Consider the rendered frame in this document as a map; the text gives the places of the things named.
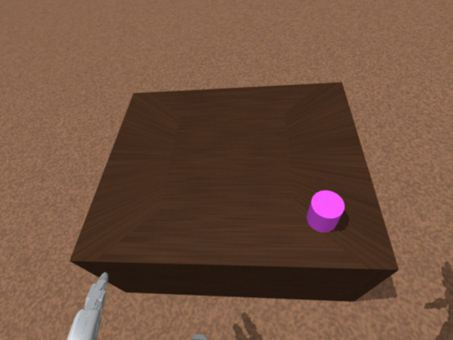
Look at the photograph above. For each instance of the can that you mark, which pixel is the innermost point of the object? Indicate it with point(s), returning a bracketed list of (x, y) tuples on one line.
[(325, 210)]

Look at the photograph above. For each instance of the left robot hand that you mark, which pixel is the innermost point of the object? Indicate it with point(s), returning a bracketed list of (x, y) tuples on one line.
[(87, 321)]

